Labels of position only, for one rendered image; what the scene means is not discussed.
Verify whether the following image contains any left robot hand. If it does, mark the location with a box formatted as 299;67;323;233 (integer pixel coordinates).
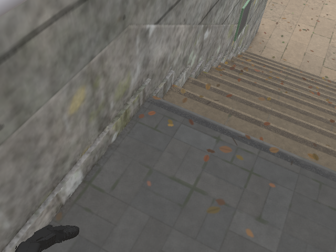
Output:
15;225;79;252

